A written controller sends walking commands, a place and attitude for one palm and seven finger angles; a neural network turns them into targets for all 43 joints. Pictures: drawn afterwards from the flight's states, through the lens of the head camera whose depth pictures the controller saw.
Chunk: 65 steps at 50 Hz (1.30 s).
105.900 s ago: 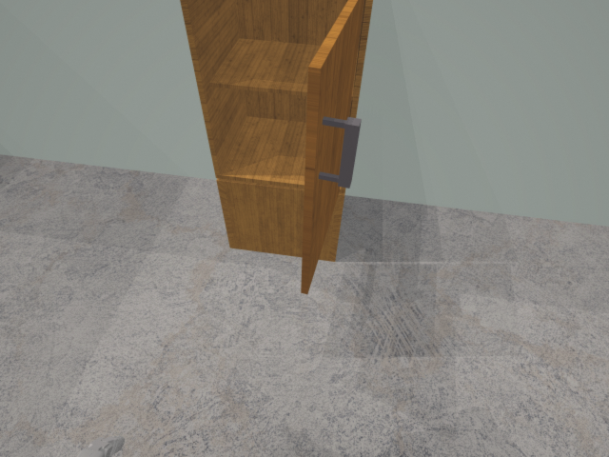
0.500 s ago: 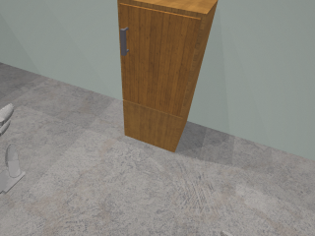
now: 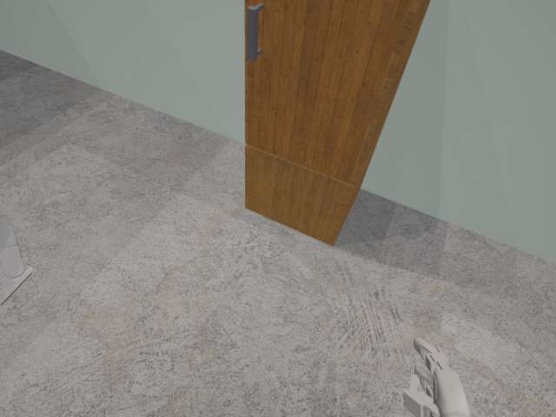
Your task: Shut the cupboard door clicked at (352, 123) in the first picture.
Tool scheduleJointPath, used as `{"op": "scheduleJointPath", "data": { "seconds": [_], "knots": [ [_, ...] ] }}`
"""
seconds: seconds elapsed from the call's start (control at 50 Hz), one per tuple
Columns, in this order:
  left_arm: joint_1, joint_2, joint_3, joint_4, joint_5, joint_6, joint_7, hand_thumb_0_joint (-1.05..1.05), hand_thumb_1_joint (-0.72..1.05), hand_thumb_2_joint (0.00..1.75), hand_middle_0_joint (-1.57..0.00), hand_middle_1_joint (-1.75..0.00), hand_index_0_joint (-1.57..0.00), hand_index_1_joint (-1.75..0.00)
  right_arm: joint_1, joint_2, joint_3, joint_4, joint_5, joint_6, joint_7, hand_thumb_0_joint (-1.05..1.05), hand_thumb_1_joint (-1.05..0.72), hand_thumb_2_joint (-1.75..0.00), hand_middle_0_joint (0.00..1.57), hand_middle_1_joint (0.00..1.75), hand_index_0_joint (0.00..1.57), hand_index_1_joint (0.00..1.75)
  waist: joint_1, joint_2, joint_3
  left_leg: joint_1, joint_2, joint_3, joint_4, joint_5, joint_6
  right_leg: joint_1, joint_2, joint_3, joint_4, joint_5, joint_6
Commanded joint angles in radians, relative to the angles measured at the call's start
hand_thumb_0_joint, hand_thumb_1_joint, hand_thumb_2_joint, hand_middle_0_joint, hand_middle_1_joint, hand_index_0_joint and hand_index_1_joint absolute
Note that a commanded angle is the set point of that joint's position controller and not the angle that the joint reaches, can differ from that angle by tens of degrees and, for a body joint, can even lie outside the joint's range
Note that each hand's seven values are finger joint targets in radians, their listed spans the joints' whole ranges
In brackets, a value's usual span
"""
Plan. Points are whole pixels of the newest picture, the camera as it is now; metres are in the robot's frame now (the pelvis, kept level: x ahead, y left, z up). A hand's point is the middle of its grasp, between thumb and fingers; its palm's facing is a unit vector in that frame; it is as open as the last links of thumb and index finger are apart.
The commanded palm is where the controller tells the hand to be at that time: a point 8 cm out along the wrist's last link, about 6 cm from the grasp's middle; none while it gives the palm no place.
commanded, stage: stop stepping back and stand still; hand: left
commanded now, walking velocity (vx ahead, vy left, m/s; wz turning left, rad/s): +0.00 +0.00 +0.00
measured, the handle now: (256, 32) +1.03 +0.11 +0.08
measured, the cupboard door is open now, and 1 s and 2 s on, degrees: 0 0 0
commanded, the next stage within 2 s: let the arm hang, fingers relaxed in 1.00 s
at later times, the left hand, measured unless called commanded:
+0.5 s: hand (16, 261) +0.22 +0.27 +0.19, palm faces +0.41 -0.80 -0.44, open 7.4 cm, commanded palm +0.15 +0.32 +0.19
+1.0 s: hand out of the picture +0.19 +0.29 +0.18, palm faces +0.45 -0.78 -0.43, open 7.4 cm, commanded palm +0.13 +0.33 +0.19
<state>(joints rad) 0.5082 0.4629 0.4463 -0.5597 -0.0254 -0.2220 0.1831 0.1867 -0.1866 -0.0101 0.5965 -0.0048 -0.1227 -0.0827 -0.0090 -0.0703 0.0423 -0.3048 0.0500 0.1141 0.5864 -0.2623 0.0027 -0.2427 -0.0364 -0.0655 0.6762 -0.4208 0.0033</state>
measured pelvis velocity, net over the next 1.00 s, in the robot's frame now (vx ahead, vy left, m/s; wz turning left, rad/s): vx -0.01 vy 0.03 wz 0.00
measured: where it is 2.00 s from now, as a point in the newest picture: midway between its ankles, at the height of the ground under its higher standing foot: outside the picture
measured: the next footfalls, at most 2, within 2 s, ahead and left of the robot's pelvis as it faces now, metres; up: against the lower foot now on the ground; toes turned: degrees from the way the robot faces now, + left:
none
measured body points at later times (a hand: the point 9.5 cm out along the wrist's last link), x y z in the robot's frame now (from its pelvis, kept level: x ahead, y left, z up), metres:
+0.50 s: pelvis +0.01 +0.02 +0.01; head +0.01 +0.03 +0.46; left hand +0.19 +0.31 +0.21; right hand +0.17 -0.22 -0.06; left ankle +0.03 +0.12 -0.73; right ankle -0.02 -0.10 -0.73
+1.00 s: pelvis -0.01 +0.03 +0.01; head -0.02 +0.03 +0.46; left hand +0.16 +0.33 +0.20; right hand +0.14 -0.20 -0.07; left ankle +0.03 +0.12 -0.73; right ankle -0.02 -0.10 -0.73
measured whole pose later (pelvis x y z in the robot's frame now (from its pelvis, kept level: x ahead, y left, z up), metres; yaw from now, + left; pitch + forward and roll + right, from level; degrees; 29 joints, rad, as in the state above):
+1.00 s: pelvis -0.01 +0.03 +0.01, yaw +0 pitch +0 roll -1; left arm 0.53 0.40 0.40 -0.45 -0.03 -0.19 0.17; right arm 0.24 -0.19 0.03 0.62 0.01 -0.08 -0.08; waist -0.01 0.02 -0.02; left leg -0.29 0.05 0.11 0.48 -0.19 0.03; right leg -0.19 -0.02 -0.08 0.42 -0.23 0.02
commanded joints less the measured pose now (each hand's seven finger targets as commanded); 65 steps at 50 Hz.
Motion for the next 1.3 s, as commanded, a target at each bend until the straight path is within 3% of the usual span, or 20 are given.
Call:
{"op": "scheduleJointPath", "data": {
  "seconds": [0.0,0.04,0.08,0.12,0.16,0.24,0.28,0.38,0.48,0.64,0.72,0.78,0.88,1.06,1.08,1.1,1.14,1.22,1.26,1.28],
  "knots": [
    [0.051,0.148,0.154,-0.166,-0.02,-0.057,0.008,0.0,0.9,0.9,-0.2,-0.3,-0.2,-0.3,-0.023,-0.136,-0.033,-0.123,0.02,-0.039,0.017,0.0,-0.9,-0.9,0.2,0.3,0.2,0.3,0.001,0.254,-0.171,0.085,0.138,-0.114,-0.119,0.349,0.044,0.095,0.018,0.006,-0.231,0.264,0.0],
    [0.091,0.138,0.156,-0.085,-0.031,-0.041,0.006,0.0,0.9,0.9,-0.2,-0.3,-0.2,-0.3,-0.016,-0.133,-0.031,-0.124,0.021,-0.023,0.019,0.0,-0.9,-0.9,0.2,0.3,0.2,0.3,-0.012,0.12,-0.191,-0.021,0.075,-0.073,-0.078,0.165,0.011,0.169,-0.05,0.121,-0.226,0.459,-0.032],
    [0.139,0.102,0.123,-0.013,-0.041,-0.018,0.003,0.0,0.9,0.9,-0.2,-0.3,-0.2,-0.3,-0.007,-0.132,-0.038,-0.121,0.027,-0.002,0.025,0.0,-0.9,-0.9,0.2,0.3,0.2,0.3,-0.018,-0.027,-0.174,-0.007,0.033,-0.057,-0.002,0.142,-0.011,0.112,-0.134,0.227,-0.265,0.573,-0.07],
    [0.105,0.112,0.111,0.004,-0.036,-0.008,0.006,0.0,0.9,0.9,-0.2,-0.3,-0.2,-0.3,-0.015,-0.124,-0.027,-0.114,0.027,0.018,0.022,0.0,-0.9,-0.9,0.2,0.3,0.2,0.3,-0.021,-0.073,-0.174,-0.004,0.027,-0.057,-0.022,0.164,-0.01,0.127,-0.154,0.203,-0.247,0.679,-0.069],
    [0.077,0.126,0.108,0.0,-0.028,-0.005,0.005,0.0,0.9,0.9,-0.2,-0.3,-0.2,-0.3,-0.028,-0.124,-0.025,-0.116,0.024,0.025,0.01,0.0,-0.9,-0.9,0.2,0.3,0.2,0.3,-0.014,-0.058,-0.19,0.057,0.041,-0.059,-0.069,0.28,0.005,0.121,-0.111,0.143,-0.209,0.73,-0.036],
    [-0.034,0.145,0.084,-0.118,-0.015,-0.012,0.002,0.0,0.9,0.9,-0.2,-0.3,-0.2,-0.3,-0.049,-0.127,-0.019,-0.13,0.02,0.022,-0.007,0.0,-0.9,-0.9,0.2,0.3,0.2,0.3,-0.004,0.09,-0.215,0.145,0.082,-0.083,-0.103,0.505,0.021,0.107,-0.045,0.067,-0.158,0.664,-0.001],
    [-0.083,0.173,0.093,-0.181,-0.013,-0.017,0.006,0.0,0.9,0.9,-0.2,-0.3,-0.2,-0.3,-0.063,-0.13,-0.017,-0.135,0.019,0.014,-0.013,0.0,-0.9,-0.9,0.2,0.3,0.2,0.3,0.0,0.15,-0.203,0.131,0.084,-0.092,-0.115,0.456,0.021,0.102,-0.036,0.062,-0.173,0.575,-0.001],
    [0.004,0.167,0.121,-0.198,-0.016,-0.029,0.014,0.0,0.9,0.9,-0.2,-0.3,-0.2,-0.3,-0.051,-0.128,-0.02,-0.14,0.016,0.001,-0.007,0.0,-0.9,-0.9,0.2,0.3,0.2,0.3,0.007,0.221,-0.181,0.07,0.072,-0.099,-0.158,0.286,0.014,0.114,-0.021,0.061,-0.21,0.426,-0.011],
    [0.098,0.13,0.132,-0.081,-0.032,-0.023,0.007,0.0,0.9,0.9,-0.2,-0.3,-0.2,-0.3,-0.038,-0.131,-0.023,-0.144,0.02,0.011,-0.002,0.0,-0.9,-0.9,0.2,0.3,0.2,0.3,0.003,0.179,-0.134,0.002,0.078,-0.102,-0.196,0.171,0.007,0.11,-0.011,0.061,-0.245,0.362,-0.01],
    [-0.018,0.079,0.043,-0.046,-0.026,-0.005,-0.004,0.0,0.9,0.9,-0.2,-0.3,-0.2,-0.3,-0.045,-0.14,-0.022,-0.143,0.022,0.006,-0.006,0.0,-0.9,-0.9,0.2,0.3,0.2,0.3,0.0,0.102,-0.101,0.012,0.066,-0.104,-0.219,-0.021,0.013,0.038,-0.017,0.096,-0.31,0.239,-0.004],
    [-0.09,0.098,0.036,-0.101,-0.012,-0.007,0.003,0.0,0.9,0.9,-0.2,-0.3,-0.2,-0.3,-0.058,-0.137,-0.019,-0.139,0.016,-0.007,-0.012,0.0,-0.9,-0.9,0.2,0.3,0.2,0.3,0.002,0.109,-0.107,0.037,0.051,-0.105,-0.212,-0.05,0.018,0.019,-0.024,0.107,-0.336,0.19,-0.008],
    [-0.13,0.137,0.066,-0.154,-0.004,-0.015,0.011,0.0,0.9,0.9,-0.2,-0.3,-0.2,-0.3,-0.063,-0.143,-0.019,-0.136,0.009,-0.016,-0.016,0.0,-0.9,-0.9,0.2,0.3,0.2,0.3,0.005,0.173,-0.102,0.027,0.051,-0.121,-0.239,-0.096,0.016,0.023,-0.016,0.093,-0.334,0.146,-0.01],
    [-0.035,0.12,0.086,-0.082,-0.008,-0.015,0.011,0.0,0.9,0.9,-0.2,-0.3,-0.2,-0.3,-0.056,-0.131,-0.016,-0.135,0.009,-0.015,-0.012,0.0,-0.9,-0.9,0.2,0.3,0.2,0.3,0.01,0.175,-0.079,-0.031,0.062,-0.141,-0.287,-0.177,0.013,0.055,0.0,0.068,-0.328,0.118,-0.008],
    [0.001,0.084,0.054,-0.054,-0.018,-0.005,-0.001,0.0,0.9,0.9,-0.2,-0.3,-0.2,-0.3,-0.049,-0.134,-0.018,-0.131,0.016,-0.009,-0.005,0.0,-0.9,-0.9,0.2,0.3,0.2,0.3,0.006,0.121,-0.116,0.02,0.058,-0.116,-0.239,-0.023,0.01,0.051,-0.006,0.076,-0.325,0.231,-0.005],
    [-0.076,-0.093,-0.375,0.668,0.026,0.096,-0.125,0.0,0.9,0.9,-0.2,-0.3,-0.2,-0.3,-0.116,-0.262,-0.045,0.087,0.018,-0.097,0.092,0.0,-0.9,-0.9,0.2,0.3,0.2,0.3,-0.031,0.126,-0.041,-0.009,0.097,-0.131,-0.107,0.252,0.008,-0.079,-0.054,0.002,-0.211,0.313,-0.022],
    [-0.099,-0.077,-0.34,0.685,0.032,0.201,-0.161,0.0,0.9,0.9,-0.2,-0.3,-0.2,-0.3,-0.043,-0.297,-0.057,0.092,0.014,-0.015,0.097,0.0,-0.9,-0.9,0.2,0.3,0.2,0.3,-0.018,0.154,-0.089,0.023,0.102,-0.121,-0.125,0.315,0.006,-0.062,-0.072,0.062,-0.224,0.304,-0.023],
    [-0.119,-0.085,-0.341,0.711,0.037,0.23,-0.174,0.0,0.9,0.9,-0.2,-0.3,-0.2,-0.3,-0.026,-0.276,-0.049,0.078,0.005,0.027,0.091,0.0,-0.9,-0.9,0.2,0.3,0.2,0.3,-0.007,0.173,-0.103,-0.006,0.126,-0.145,-0.138,0.296,0.039,-0.062,-0.032,0.031,-0.148,0.187,-0.024],
    [-0.174,-0.046,-0.369,0.929,0.048,0.218,-0.178,0.0,0.9,0.9,-0.2,-0.3,-0.2,-0.3,-0.036,-0.272,-0.026,0.103,-0.008,0.071,0.088,0.0,-0.9,-0.9,0.2,0.3,0.2,0.3,0.004,-0.067,-0.14,0.025,0.092,-0.162,-0.119,0.244,0.049,-0.011,-0.054,0.074,-0.185,0.232,-0.043],
    [-0.203,-0.047,-0.382,1.055,0.052,0.218,-0.174,0.0,0.9,0.9,-0.2,-0.3,-0.2,-0.3,-0.015,-0.248,-0.021,0.14,-0.014,0.094,0.09,0.0,-0.9,-0.9,0.2,0.3,0.2,0.3,-0.007,-0.132,-0.144,0.07,0.057,-0.142,-0.087,0.202,0.038,-0.041,-0.094,0.122,-0.222,0.245,-0.061],
    [-0.217,-0.045,-0.393,1.107,0.049,0.22,-0.171,0.0,0.9,0.9,-0.2,-0.3,-0.2,-0.3,-0.004,-0.242,-0.017,0.154,-0.016,0.103,0.091,0.0,-0.9,-0.9,0.2,0.3,0.2,0.3,-0.012,-0.102,-0.141,0.088,0.046,-0.135,-0.084,0.201,0.031,-0.051,-0.103,0.123,-0.229,0.236,-0.065]
  ]
}}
